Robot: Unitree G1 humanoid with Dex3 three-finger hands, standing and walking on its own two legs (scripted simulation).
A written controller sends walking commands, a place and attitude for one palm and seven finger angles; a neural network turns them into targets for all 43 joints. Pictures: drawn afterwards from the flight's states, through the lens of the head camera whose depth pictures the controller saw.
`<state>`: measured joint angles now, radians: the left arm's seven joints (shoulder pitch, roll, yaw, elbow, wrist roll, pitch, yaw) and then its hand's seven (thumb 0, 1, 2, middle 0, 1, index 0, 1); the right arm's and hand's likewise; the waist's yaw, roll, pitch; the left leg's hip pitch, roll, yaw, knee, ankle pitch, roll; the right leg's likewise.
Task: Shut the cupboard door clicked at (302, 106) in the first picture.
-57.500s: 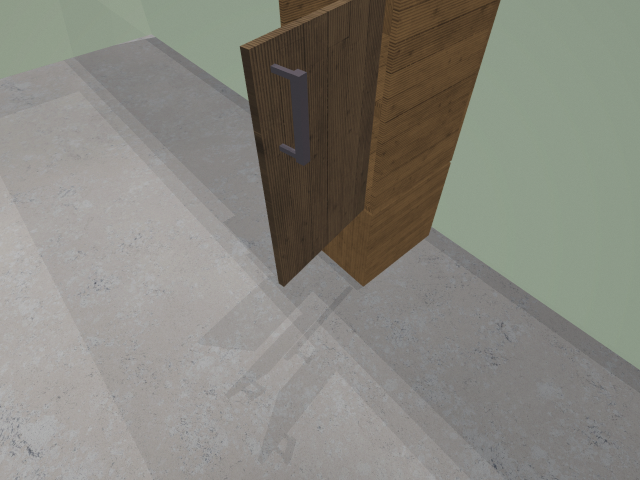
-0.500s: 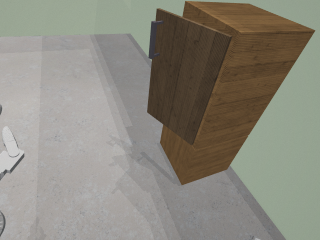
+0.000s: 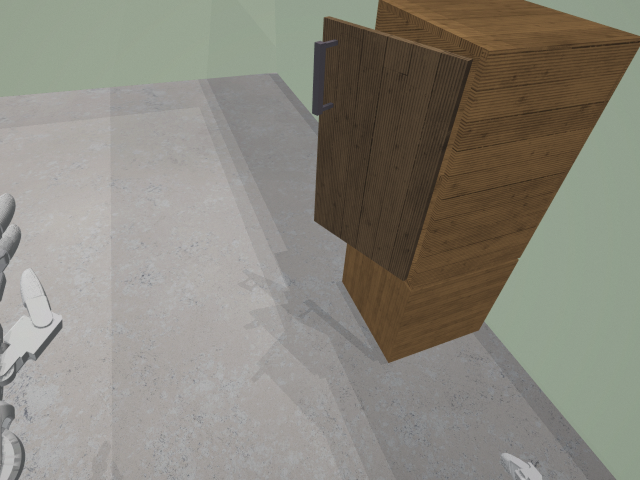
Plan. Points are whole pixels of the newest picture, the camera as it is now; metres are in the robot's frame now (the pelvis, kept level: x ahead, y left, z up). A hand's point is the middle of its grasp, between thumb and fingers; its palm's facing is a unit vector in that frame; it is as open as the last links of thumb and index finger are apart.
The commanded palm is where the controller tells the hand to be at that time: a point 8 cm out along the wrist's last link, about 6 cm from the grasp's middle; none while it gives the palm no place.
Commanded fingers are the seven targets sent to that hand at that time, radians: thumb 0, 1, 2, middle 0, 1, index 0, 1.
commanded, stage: stop stepping back and stand still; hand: left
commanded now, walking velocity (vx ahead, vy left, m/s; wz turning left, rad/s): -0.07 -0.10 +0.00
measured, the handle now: (324, 78) +0.93 +0.06 +0.15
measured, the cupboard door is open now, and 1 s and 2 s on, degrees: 24 24 24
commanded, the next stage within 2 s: let the arm hang, fingers relaxed in 0.36 s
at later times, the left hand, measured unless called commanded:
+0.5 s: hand (72, 329) +0.21 +0.27 +0.15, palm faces +0.36 -0.81 -0.47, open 7.4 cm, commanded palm none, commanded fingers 0.00 0.90 0.90 -0.20 -0.30 -0.20 -0.30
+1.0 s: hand out of the picture -0.12 +0.20 -0.16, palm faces +0.03 -0.98 -0.18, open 7.3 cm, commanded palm none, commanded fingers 0.00 0.90 0.90 -0.20 -0.30 -0.20 -0.30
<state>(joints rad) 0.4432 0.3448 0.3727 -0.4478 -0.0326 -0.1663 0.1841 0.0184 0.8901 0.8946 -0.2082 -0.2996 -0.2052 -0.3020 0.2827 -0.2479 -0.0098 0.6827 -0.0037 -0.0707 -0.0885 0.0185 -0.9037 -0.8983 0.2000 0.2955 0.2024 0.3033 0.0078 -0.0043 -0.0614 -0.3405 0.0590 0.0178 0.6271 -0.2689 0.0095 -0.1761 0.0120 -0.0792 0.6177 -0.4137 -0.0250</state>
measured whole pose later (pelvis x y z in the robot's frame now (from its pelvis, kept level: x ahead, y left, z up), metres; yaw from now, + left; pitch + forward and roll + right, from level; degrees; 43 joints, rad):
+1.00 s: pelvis -0.02 +0.03 +0.02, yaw +0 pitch -1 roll -1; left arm 0.44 0.18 0.01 1.15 0.01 0.04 0.02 0.01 0.94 0.89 -0.20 -0.30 -0.20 -0.30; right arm 0.35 -0.15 0.01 1.09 -0.02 0.04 -0.02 0.01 -0.91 -0.90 0.20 0.29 0.20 0.30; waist 0.00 -0.01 0.05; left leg -0.31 0.02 0.03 0.47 -0.15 0.02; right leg -0.13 -0.02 -0.06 0.43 -0.28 0.01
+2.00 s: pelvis +0.01 +0.01 +0.02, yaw -1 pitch -1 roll +0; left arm 0.34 0.13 0.01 1.15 0.01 0.00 0.04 0.01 0.91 0.89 -0.20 -0.30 -0.19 -0.30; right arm 0.29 -0.13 0.00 1.13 -0.02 0.01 -0.03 0.01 -0.92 -0.90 0.20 0.29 0.20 0.30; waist -0.01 0.00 0.03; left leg -0.25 0.03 0.04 0.46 -0.18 0.00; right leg -0.08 -0.01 -0.04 0.41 -0.31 0.00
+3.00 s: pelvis -0.01 -0.02 +0.01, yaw +23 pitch +2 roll +0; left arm 0.16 0.25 0.07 0.85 0.03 0.03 0.03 0.01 0.91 0.89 -0.20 -0.30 -0.20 -0.30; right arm 0.20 -0.25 -0.09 0.90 -0.03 0.07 0.01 0.01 -0.91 -0.90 0.20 0.29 0.20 0.30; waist -0.03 0.02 0.06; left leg -0.50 -0.11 -0.17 0.67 -0.30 -0.02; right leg -0.27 0.00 0.01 0.52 -0.33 -0.01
